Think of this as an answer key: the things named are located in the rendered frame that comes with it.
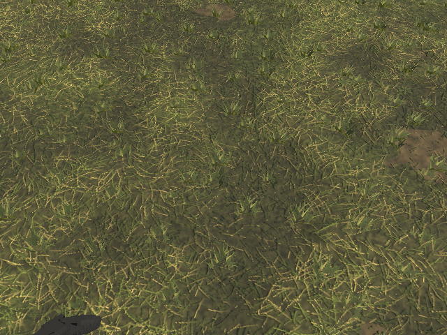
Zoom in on robot left hand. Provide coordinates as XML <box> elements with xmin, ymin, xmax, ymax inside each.
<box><xmin>33</xmin><ymin>314</ymin><xmax>101</xmax><ymax>335</ymax></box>

